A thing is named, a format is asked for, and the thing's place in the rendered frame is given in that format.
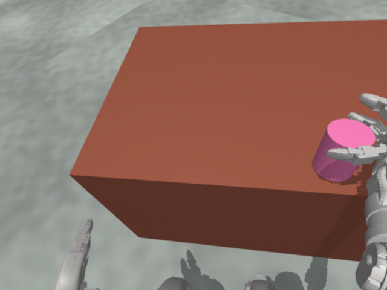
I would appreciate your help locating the can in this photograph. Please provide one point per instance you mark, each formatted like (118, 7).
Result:
(341, 133)

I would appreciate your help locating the right robot arm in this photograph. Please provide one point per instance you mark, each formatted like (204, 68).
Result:
(371, 273)

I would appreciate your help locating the left robot hand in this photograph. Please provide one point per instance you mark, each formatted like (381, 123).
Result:
(72, 272)

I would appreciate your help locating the right robot hand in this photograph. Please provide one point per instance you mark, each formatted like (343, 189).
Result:
(366, 154)

